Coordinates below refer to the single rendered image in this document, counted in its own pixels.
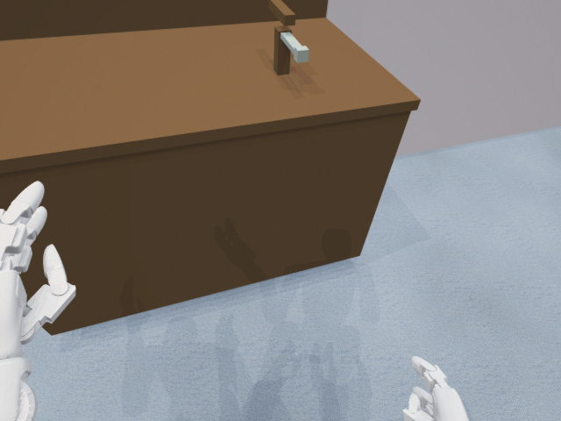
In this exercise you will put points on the robot left forearm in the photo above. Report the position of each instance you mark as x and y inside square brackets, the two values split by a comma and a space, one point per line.
[18, 401]

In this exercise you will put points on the tap lever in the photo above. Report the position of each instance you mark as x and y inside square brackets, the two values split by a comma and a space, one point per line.
[301, 53]

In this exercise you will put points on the counter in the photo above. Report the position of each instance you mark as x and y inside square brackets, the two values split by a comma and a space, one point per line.
[182, 149]

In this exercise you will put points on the robot left hand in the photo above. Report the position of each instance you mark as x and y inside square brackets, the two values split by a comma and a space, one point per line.
[19, 227]

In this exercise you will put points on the robot right hand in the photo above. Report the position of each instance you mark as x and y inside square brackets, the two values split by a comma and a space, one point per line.
[443, 405]

